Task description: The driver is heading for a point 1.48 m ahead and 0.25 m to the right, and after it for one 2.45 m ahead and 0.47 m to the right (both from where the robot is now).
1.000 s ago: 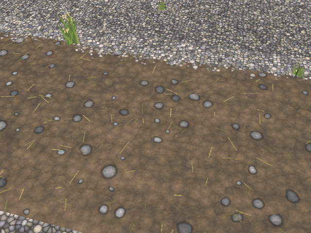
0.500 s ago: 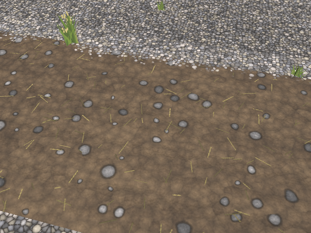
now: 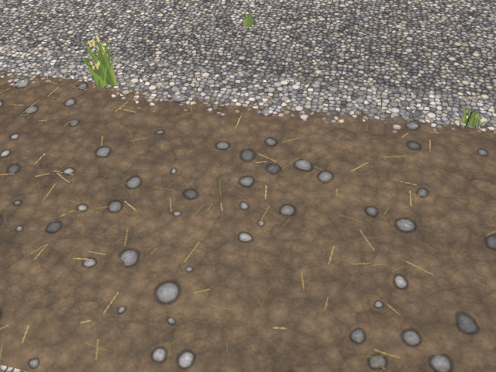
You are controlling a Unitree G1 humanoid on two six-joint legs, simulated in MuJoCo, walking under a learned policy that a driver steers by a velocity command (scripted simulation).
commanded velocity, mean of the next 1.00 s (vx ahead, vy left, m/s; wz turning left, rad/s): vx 0.46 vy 0.00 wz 0.00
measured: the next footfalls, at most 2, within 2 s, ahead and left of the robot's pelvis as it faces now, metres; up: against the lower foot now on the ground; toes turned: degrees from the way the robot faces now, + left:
left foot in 0.40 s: +0.36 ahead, +0.12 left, +0.00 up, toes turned +2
right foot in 0.94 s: +0.67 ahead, -0.12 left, +0.00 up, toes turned -3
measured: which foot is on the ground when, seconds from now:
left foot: down 0.00-0.00, up 0.02-0.38, down 0.40-0.96, up 0.98-1.00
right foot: down 0.00-0.40, up 0.42-0.92, down 0.94-1.00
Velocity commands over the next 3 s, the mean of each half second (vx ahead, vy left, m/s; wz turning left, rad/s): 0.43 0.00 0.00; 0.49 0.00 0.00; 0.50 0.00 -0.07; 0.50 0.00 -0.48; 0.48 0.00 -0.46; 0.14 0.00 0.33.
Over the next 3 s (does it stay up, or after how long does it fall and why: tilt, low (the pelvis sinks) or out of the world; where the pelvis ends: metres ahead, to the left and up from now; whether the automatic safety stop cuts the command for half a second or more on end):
stays up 1.43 -0.23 0.00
